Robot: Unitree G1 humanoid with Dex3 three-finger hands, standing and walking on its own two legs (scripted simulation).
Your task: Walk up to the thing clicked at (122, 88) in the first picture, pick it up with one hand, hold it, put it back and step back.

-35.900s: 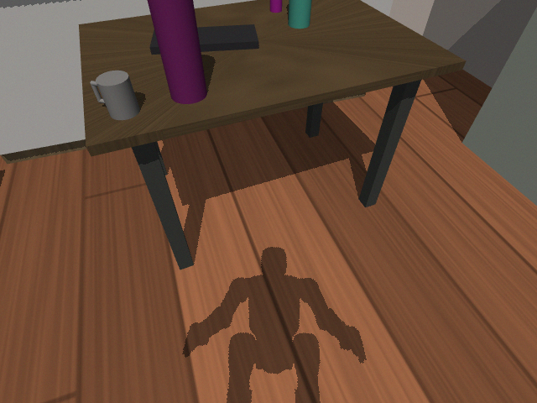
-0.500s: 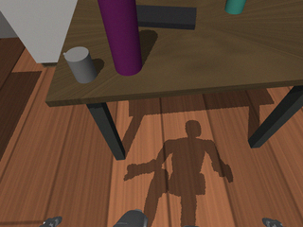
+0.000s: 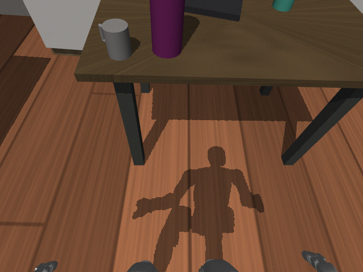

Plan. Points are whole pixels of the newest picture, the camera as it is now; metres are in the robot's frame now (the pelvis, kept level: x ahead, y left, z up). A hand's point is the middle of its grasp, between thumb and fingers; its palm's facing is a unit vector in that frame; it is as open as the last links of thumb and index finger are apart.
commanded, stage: step back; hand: left
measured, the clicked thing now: (113, 38) +0.77 +0.26 +0.04
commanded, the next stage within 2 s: stand in 1.94 s
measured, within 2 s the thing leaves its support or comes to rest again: neither
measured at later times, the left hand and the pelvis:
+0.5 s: hand out of the picture -0.05 +0.26 -0.15, palm faces +0.05 -0.91 -0.41, open 7.4 cm; pelvis -0.17 -0.02 -0.02, yaw +4 degrees
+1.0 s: hand out of the picture -0.28 +0.21 -0.14, palm faces +0.03 -0.90 -0.43, open 7.4 cm; pelvis -0.33 -0.06 +0.00, yaw +2 degrees
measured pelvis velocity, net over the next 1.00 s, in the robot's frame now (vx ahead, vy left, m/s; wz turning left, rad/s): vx -0.33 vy -0.06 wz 0.04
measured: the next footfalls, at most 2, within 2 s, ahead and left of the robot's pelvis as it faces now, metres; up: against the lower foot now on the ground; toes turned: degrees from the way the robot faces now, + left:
right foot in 0.12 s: -0.03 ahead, -0.15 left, +0.00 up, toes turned +1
left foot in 0.44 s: -0.13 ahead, +0.09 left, +0.00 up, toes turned +2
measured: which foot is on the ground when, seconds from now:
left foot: down 0.00-0.14, up 0.16-0.42, down 0.44-0.80, up 0.82-1.00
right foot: up 0.00-0.10, down 0.12-0.46, up 0.48-0.76, down 0.78-1.00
